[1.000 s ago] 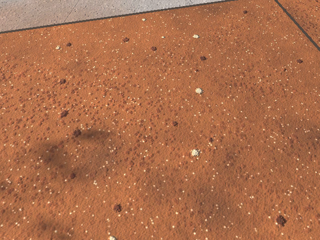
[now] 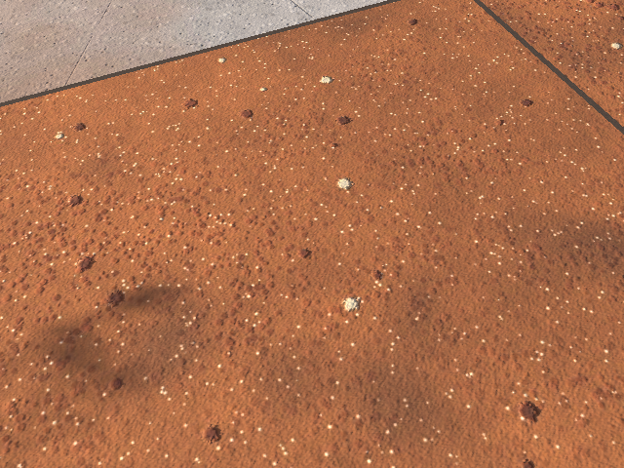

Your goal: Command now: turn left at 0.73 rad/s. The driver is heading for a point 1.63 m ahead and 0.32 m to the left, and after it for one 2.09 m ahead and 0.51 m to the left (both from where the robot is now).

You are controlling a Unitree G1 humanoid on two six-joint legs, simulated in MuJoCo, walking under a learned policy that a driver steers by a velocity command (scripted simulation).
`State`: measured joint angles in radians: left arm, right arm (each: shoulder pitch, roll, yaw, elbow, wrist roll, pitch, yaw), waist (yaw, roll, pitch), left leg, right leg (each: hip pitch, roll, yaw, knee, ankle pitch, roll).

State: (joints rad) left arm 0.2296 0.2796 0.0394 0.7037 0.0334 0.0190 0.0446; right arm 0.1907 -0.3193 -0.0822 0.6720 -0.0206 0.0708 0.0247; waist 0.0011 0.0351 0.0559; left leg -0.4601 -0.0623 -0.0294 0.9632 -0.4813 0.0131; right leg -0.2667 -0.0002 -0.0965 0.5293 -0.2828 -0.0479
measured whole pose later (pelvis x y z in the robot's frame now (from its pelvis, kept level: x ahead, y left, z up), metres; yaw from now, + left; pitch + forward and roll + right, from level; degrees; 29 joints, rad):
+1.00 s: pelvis +0.02 +0.03 +0.01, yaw +24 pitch +2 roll +1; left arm 0.25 0.30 0.07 0.75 0.00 0.04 -0.02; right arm 0.11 -0.30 -0.04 0.68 -0.01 0.04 -0.02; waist 0.04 0.01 0.07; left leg -0.31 -0.10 -0.11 0.73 -0.47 -0.02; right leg -0.30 0.12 0.24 0.43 -0.15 -0.03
